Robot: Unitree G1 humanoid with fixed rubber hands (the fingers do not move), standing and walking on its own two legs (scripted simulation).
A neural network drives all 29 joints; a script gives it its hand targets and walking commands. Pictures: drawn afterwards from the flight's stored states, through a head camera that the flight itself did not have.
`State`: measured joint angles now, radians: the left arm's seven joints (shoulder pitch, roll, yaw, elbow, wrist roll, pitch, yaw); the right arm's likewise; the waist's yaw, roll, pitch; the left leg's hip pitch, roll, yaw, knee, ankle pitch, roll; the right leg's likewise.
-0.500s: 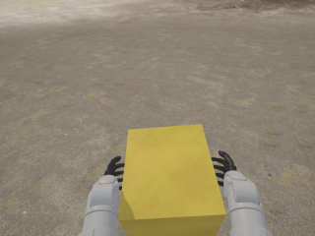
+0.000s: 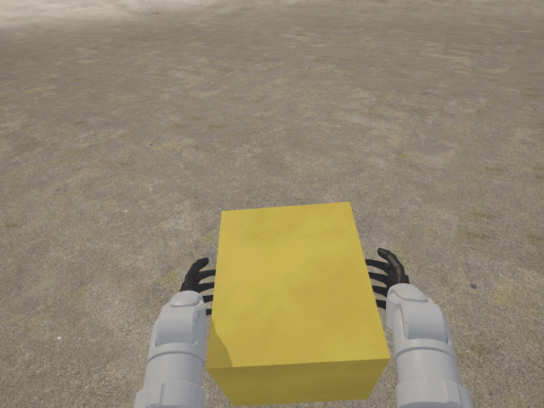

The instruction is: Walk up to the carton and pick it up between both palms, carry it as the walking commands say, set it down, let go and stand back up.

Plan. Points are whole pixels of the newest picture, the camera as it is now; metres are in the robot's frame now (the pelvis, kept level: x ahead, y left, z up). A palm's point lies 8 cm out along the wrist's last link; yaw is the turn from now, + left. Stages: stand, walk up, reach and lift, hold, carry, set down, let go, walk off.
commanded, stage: reach and lift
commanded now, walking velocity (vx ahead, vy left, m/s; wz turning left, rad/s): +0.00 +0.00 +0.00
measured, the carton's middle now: (292, 302) +0.33 +0.00 -0.02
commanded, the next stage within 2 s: hold in 0.22 s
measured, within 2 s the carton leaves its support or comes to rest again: neither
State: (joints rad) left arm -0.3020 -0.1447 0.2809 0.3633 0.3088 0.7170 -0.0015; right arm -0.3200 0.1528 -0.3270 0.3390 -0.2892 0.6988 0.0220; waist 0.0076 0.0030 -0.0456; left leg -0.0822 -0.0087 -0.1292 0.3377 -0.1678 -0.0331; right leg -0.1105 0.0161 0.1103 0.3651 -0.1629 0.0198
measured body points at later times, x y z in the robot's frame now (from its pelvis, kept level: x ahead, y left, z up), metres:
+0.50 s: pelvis +0.03 +0.02 +0.00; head -0.02 +0.02 +0.45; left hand +0.30 +0.17 +0.02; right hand +0.30 -0.15 +0.03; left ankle +0.02 +0.15 -0.75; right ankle +0.03 -0.13 -0.75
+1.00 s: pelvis -0.01 +0.00 +0.00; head -0.07 -0.01 +0.45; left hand +0.28 +0.16 +0.03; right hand +0.29 -0.16 +0.03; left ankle +0.02 +0.15 -0.75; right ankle +0.03 -0.13 -0.75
